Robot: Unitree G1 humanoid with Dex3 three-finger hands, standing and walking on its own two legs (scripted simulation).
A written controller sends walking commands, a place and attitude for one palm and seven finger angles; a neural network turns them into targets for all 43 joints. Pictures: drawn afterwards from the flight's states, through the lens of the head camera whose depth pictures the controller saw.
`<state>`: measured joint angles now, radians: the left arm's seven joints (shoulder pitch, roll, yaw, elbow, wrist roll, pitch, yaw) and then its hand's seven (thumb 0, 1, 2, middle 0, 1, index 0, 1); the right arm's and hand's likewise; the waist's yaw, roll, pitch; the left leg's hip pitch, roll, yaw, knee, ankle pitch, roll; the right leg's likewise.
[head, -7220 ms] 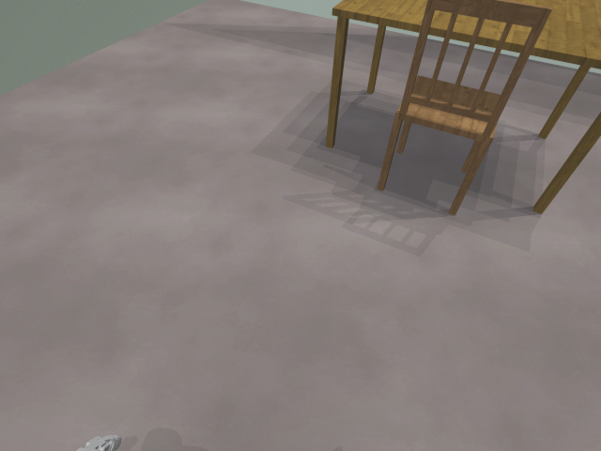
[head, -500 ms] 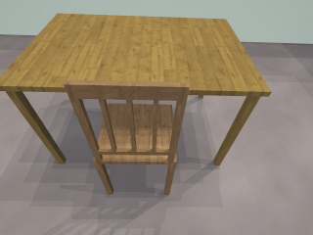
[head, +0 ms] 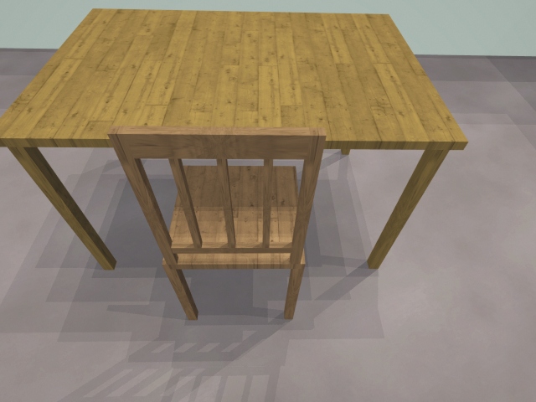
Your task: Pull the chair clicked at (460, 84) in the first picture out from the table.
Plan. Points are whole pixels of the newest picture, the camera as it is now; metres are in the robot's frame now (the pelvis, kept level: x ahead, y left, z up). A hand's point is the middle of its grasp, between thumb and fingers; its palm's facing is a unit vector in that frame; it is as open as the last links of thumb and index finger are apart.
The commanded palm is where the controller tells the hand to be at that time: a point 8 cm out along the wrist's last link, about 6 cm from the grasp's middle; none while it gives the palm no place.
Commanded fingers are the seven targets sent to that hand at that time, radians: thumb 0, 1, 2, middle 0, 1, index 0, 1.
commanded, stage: look again from close up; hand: left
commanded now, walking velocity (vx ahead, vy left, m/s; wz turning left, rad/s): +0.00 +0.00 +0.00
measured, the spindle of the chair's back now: (227, 207) +0.51 +0.12 -0.09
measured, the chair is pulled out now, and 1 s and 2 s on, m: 0.00 0.00 0.00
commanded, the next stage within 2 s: shuffle to correct the standing spot in 0.64 s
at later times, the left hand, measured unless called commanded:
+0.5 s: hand out of the picture +0.00 +0.15 -0.18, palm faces -0.01 -0.98 -0.18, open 7.4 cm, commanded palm none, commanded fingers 0.00 0.90 0.90 -0.20 -0.30 -0.20 -0.30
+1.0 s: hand out of the picture -0.01 +0.15 -0.19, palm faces +0.06 -0.99 -0.16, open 7.4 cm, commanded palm none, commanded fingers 0.00 0.90 0.90 -0.20 -0.30 -0.20 -0.30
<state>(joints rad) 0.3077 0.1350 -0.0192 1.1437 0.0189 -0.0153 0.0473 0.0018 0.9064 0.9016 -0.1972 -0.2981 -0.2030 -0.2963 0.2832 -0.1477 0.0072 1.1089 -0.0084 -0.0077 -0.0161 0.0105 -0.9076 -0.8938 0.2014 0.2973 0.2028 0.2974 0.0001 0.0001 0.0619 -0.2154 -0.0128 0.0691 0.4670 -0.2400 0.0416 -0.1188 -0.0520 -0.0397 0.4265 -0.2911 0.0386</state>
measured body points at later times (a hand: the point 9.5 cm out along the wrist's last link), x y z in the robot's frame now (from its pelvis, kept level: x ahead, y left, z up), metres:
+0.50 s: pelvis +0.00 -0.01 +0.00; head +0.01 -0.01 +0.45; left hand +0.00 +0.21 -0.16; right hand +0.00 -0.24 -0.16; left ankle +0.01 +0.09 -0.74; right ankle -0.04 -0.14 -0.74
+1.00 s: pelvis +0.03 -0.02 -0.01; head +0.04 -0.01 +0.44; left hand -0.01 +0.20 -0.17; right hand +0.02 -0.24 -0.17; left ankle +0.01 +0.09 -0.74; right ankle -0.04 -0.14 -0.74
